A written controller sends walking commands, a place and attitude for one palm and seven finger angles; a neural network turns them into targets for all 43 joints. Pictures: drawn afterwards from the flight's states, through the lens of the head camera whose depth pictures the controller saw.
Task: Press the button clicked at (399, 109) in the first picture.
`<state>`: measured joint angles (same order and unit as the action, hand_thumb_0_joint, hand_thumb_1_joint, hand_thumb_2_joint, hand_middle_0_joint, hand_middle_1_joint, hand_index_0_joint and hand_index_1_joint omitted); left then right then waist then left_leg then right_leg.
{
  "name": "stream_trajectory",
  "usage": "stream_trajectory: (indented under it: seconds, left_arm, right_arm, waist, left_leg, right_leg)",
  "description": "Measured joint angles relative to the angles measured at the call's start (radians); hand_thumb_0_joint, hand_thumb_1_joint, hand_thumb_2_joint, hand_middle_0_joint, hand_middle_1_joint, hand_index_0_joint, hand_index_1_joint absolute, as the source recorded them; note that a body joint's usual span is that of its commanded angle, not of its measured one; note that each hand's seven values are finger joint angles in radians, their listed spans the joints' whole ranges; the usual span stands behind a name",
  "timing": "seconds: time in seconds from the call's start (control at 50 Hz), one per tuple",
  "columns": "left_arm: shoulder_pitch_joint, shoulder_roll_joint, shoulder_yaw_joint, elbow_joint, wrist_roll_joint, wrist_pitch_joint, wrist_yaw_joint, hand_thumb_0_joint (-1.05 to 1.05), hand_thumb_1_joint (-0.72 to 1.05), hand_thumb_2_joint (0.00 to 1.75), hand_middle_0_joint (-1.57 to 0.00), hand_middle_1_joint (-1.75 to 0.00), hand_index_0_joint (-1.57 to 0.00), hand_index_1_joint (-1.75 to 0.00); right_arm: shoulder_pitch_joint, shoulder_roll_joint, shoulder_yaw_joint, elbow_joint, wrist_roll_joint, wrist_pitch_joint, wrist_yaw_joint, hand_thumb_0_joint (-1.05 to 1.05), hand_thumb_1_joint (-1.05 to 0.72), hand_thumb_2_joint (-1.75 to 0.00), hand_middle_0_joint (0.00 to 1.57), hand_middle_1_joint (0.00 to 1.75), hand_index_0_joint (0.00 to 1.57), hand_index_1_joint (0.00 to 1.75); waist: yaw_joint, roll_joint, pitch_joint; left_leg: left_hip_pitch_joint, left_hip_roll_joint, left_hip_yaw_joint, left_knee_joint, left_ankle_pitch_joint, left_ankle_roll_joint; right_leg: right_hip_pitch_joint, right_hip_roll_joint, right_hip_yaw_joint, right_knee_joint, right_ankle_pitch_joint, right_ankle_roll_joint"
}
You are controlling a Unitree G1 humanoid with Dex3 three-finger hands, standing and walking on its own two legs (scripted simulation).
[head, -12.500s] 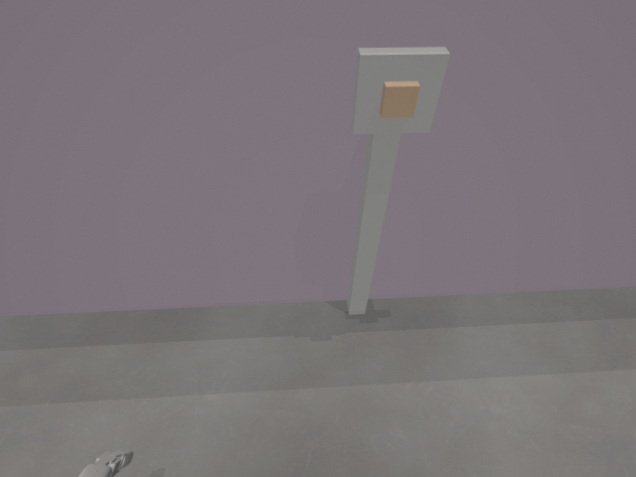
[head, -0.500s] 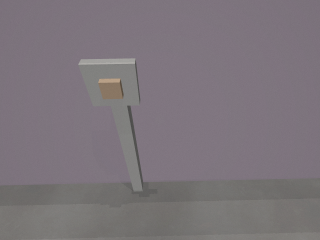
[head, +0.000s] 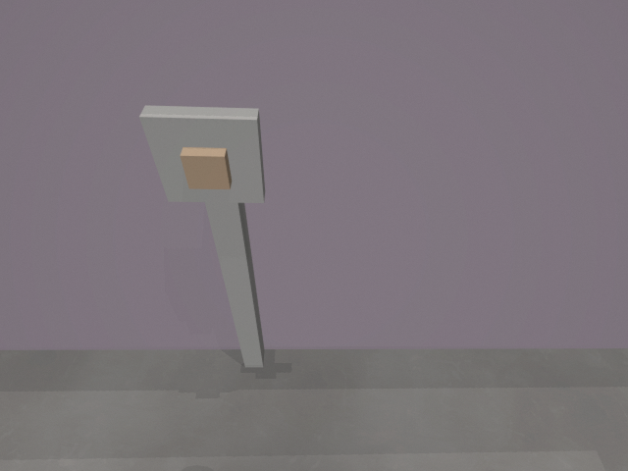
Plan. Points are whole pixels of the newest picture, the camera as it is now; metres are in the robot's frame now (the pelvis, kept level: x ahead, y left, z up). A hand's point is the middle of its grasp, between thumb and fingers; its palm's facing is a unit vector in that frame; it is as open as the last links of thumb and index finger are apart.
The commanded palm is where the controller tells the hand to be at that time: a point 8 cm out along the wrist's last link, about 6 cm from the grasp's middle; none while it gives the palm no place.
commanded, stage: look again from close up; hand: left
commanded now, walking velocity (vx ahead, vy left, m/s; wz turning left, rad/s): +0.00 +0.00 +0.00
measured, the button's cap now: (207, 167) +0.51 +0.20 +0.10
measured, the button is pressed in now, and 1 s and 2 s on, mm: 0 0 0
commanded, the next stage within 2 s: raise the hand and make a fist in 0.34 s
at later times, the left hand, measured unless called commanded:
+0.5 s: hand out of the picture +0.06 +0.17 -0.16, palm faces +0.09 -0.97 -0.22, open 7.3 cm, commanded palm +0.13 +0.21 -0.07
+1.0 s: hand (168, 450) +0.15 +0.18 -0.01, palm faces +0.25 -0.97 -0.07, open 4.5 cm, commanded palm +0.14 +0.22 -0.01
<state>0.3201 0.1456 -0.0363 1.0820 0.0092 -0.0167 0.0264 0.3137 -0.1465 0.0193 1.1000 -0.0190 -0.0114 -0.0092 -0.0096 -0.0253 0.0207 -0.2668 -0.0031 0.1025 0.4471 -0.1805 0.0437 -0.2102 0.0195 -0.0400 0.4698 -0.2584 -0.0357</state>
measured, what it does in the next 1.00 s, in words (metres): lowers itself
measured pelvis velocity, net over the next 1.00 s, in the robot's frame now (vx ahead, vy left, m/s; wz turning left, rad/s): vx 0.00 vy -0.04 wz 0.08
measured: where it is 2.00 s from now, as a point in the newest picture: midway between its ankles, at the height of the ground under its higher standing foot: outside the picture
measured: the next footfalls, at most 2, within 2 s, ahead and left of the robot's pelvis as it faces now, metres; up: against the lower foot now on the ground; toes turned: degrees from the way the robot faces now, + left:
none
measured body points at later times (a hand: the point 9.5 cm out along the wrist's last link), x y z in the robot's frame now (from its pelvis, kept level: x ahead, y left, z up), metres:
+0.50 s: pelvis +0.03 -0.01 +0.00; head +0.05 +0.00 +0.45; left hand +0.06 +0.22 -0.14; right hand +0.05 -0.23 -0.15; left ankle +0.04 +0.09 -0.74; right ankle +0.00 -0.10 -0.74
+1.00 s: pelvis +0.00 -0.04 -0.08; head +0.04 -0.03 +0.37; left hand +0.13 +0.23 -0.01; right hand +0.26 -0.25 -0.11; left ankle +0.04 +0.09 -0.74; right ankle +0.00 -0.10 -0.74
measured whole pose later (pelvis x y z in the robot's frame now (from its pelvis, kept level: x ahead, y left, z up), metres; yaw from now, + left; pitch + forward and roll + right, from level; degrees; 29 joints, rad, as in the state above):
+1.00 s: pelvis +0.00 -0.04 -0.08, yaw +5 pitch +11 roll -1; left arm 0.59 0.19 0.14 -0.08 -0.25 -0.57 -0.16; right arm 0.11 -0.25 -0.04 0.51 0.00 -0.18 -0.02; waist 0.05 0.00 -0.12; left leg -0.83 0.03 -0.02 1.08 -0.45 -0.01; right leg -0.70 0.03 -0.17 1.06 -0.56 -0.10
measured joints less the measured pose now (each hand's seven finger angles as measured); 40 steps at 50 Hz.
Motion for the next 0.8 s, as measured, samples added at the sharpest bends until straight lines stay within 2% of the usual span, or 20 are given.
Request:
stream_trajectory:
  seconds: [0.14,0.46,0.48,0.5,0.54,0.58,0.64,0.68,0.74,0.78,0.8]
  left_arm:
    - [-0.003,-0.01,-0.001,0.025,0.0,-0.006,0.002,0.01,0.91,0.9,-0.2,-0.3,-0.19,-0.3]
    - [-0.025,0.0,0.009,0.03,0.004,-0.012,0.016,0.01,0.91,0.9,-0.2,-0.3,-0.19,-0.3]
    - [0.028,0.006,0.014,-0.129,-0.031,0.063,0.031,0.02,0.93,0.9,-0.2,-0.3,-0.2,-0.31]
    - [0.093,0.023,0.028,-0.326,-0.06,0.11,0.048,0.04,0.95,0.9,-0.21,-0.3,-0.2,-0.31]
    - [0.171,0.053,0.038,-0.609,-0.099,0.058,0.101,0.05,0.97,0.89,-0.22,-0.32,-0.21,-0.32]
    - [0.167,0.058,0.041,-0.799,-0.136,0.029,0.131,0.05,0.97,0.9,-0.24,-0.34,-0.23,-0.34]
    - [0.095,0.033,0.053,-0.948,-0.156,-0.09,0.106,0.04,0.96,0.9,-0.28,-0.39,-0.27,-0.4]
    - [0.058,0.005,0.067,-0.985,-0.178,-0.203,0.041,0.03,0.95,0.9,-0.32,-0.43,-0.31,-0.44]
    - [0.068,-0.034,0.071,-1.008,-0.218,-0.367,-0.118,0.02,0.94,0.9,-0.38,-0.51,-0.38,-0.51]
    - [0.11,-0.046,0.071,-1.001,-0.221,-0.438,-0.213,0.01,0.93,0.9,-0.43,-0.56,-0.43,-0.57]
    - [0.139,-0.044,0.073,-0.999,-0.216,-0.449,-0.239,0.01,0.92,0.9,-0.46,-0.59,-0.46,-0.6]
  right_arm:
    - [-0.031,0.01,0.003,0.016,0.002,-0.008,-0.009,0.01,-0.91,-0.9,0.2,0.3,0.2,0.3]
    - [-0.06,-0.008,-0.001,0.025,0.004,-0.007,-0.016,0.01,-0.93,-0.9,0.2,0.3,0.2,0.3]
    - [-0.044,-0.014,0.001,-0.021,0.015,-0.011,-0.019,0.01,-0.93,-0.9,0.2,0.3,0.2,0.3]
    - [-0.018,-0.019,0.006,-0.071,0.026,-0.05,-0.031,0.02,-0.93,-0.9,0.2,0.3,0.21,0.3]
    - [0.018,-0.035,-0.001,-0.132,0.038,-0.141,-0.052,0.02,-0.93,-0.9,0.2,0.3,0.21,0.3]
    - [0.023,-0.064,-0.015,-0.192,0.052,-0.186,-0.055,0.02,-0.93,-0.9,0.2,0.3,0.21,0.3]
    - [-0.024,-0.106,-0.03,-0.279,0.04,-0.218,-0.05,0.02,-0.92,-0.9,0.2,0.3,0.21,0.3]
    - [-0.071,-0.113,-0.041,-0.334,0.029,-0.222,-0.036,0.02,-0.92,-0.9,0.2,0.3,0.21,0.3]
    - [-0.133,-0.099,-0.059,-0.415,0.023,-0.213,-0.003,0.01,-0.91,-0.9,0.2,0.3,0.2,0.3]
    - [-0.16,-0.094,-0.069,-0.472,0.022,-0.199,0.013,0.01,-0.91,-0.9,0.2,0.3,0.2,0.3]
    - [-0.17,-0.094,-0.073,-0.501,0.022,-0.189,0.015,0.01,-0.91,-0.9,0.2,0.3,0.2,0.3]
  waist:
    - [0.006,-0.004,0.006]
    - [0.009,0.012,0.006]
    - [0.005,0.015,0.011]
    - [0.009,0.011,0.012]
    - [0.008,0.015,-0.016]
    - [-0.006,0.042,-0.04]
    - [-0.032,0.082,-0.083]
    - [-0.036,0.079,-0.122]
    - [-0.026,0.031,-0.156]
    - [-0.014,-0.005,-0.161]
    - [-0.007,-0.02,-0.159]
  left_leg:
    - [0.019,0.005,-0.001,0.0,-0.017,-0.005]
    - [0.045,0.012,0.001,0.007,-0.051,-0.015]
    - [0.038,0.015,0.0,0.023,-0.061,-0.015]
    - [0.042,0.01,0.003,0.023,-0.066,-0.013]
    - [0.035,-0.007,-0.001,0.027,-0.068,-0.013]
    - [0.01,-0.021,-0.022,0.057,-0.077,-0.008]
    - [-0.077,-0.025,-0.045,0.142,-0.104,-0.004]
    - [-0.161,-0.019,-0.039,0.21,-0.128,-0.007]
    - [-0.271,-0.004,-0.023,0.31,-0.167,-0.018]
    - [-0.33,0.005,-0.022,0.375,-0.192,-0.025]
    - [-0.355,0.009,-0.024,0.405,-0.204,-0.028]
  right_leg:
    - [0.025,0.006,0.001,-0.016,-0.008,-0.002]
    - [0.062,0.013,0.007,-0.033,-0.032,-0.004]
    - [0.058,0.015,0.006,-0.026,-0.034,-0.003]
    - [0.052,0.011,0.009,-0.008,-0.043,-0.004]
    - [0.032,-0.007,0.003,0.034,-0.071,-0.004]
    - [0.017,-0.022,-0.02,0.068,-0.096,0.0]
    - [-0.053,-0.029,-0.045,0.136,-0.124,0.003]
    - [-0.143,-0.029,-0.04,0.212,-0.15,-0.001]
    - [-0.267,-0.021,-0.025,0.329,-0.193,-0.013]
    - [-0.327,-0.016,-0.025,0.397,-0.22,-0.023]
    - [-0.351,-0.014,-0.028,0.427,-0.233,-0.027]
